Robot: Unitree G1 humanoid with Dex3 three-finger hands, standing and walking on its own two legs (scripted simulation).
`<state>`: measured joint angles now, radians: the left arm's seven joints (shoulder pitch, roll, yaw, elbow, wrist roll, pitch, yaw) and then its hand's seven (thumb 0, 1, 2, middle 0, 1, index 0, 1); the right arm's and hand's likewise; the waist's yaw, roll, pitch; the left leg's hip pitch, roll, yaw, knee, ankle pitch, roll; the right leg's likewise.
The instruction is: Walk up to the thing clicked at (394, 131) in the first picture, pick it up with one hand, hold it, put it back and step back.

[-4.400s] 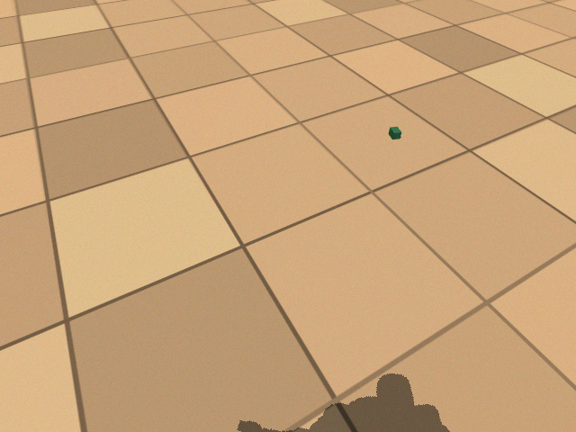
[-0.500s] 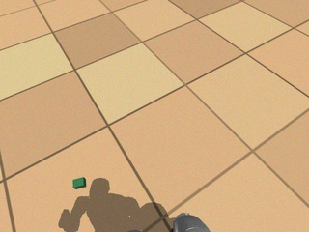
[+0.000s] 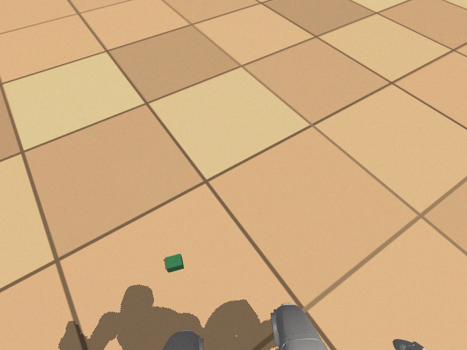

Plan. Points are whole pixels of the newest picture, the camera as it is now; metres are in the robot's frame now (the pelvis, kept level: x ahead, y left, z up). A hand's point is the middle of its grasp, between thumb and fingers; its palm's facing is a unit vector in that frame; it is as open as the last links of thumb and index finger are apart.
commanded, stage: walk up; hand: left
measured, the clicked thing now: (174, 263) +0.51 +0.24 -0.69
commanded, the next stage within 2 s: none
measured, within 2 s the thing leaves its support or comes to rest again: neither
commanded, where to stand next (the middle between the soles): +0.09 +0.07 m, yaw -9 degrees
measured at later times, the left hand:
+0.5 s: hand out of the picture +0.11 +0.39 -0.11, palm faces -0.15 -0.91 -0.39, open 7.4 cm
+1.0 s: hand out of the picture +0.11 +0.36 -0.11, palm faces -0.23 -0.89 -0.38, open 7.4 cm
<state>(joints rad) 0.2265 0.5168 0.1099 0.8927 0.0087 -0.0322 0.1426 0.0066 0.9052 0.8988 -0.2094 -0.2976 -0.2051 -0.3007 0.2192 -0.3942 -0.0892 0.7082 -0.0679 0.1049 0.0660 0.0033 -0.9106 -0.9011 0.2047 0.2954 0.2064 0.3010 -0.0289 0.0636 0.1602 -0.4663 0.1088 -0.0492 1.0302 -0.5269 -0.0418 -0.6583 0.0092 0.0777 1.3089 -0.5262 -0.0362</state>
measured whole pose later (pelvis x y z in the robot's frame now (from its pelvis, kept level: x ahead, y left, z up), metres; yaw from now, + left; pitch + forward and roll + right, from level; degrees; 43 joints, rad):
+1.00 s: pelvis +0.00 +0.11 +0.04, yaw -14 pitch -2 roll +1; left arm 0.23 0.37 0.04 0.99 0.01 -0.01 0.00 0.01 0.90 0.90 -0.21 -0.30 -0.21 -0.30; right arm 0.22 -0.38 -0.03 0.97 0.01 -0.04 -0.01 0.01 -0.91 -0.90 0.20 0.30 0.21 0.30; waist 0.01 0.01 0.09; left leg -0.32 0.01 0.03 0.68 -0.30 0.01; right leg -0.25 -0.04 0.01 0.71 -0.42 0.02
